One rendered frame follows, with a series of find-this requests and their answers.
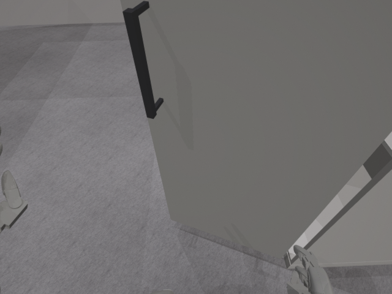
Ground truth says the fridge door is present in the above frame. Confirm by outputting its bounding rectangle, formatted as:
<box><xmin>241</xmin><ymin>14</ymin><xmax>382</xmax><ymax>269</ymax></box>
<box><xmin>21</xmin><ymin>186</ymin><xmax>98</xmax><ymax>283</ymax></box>
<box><xmin>120</xmin><ymin>0</ymin><xmax>392</xmax><ymax>259</ymax></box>

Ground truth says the robot left hand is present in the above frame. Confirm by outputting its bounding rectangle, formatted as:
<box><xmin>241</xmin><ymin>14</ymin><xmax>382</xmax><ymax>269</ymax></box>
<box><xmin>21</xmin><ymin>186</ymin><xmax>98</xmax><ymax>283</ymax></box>
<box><xmin>0</xmin><ymin>126</ymin><xmax>28</xmax><ymax>233</ymax></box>

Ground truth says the robot right hand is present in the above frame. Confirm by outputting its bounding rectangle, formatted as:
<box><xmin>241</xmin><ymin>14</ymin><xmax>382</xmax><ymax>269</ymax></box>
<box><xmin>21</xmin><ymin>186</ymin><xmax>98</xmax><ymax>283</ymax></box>
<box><xmin>287</xmin><ymin>245</ymin><xmax>334</xmax><ymax>294</ymax></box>

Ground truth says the handle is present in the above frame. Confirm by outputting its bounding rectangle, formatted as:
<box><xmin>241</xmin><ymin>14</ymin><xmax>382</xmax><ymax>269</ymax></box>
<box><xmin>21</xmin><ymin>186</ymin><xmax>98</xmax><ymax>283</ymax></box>
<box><xmin>123</xmin><ymin>1</ymin><xmax>164</xmax><ymax>119</ymax></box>

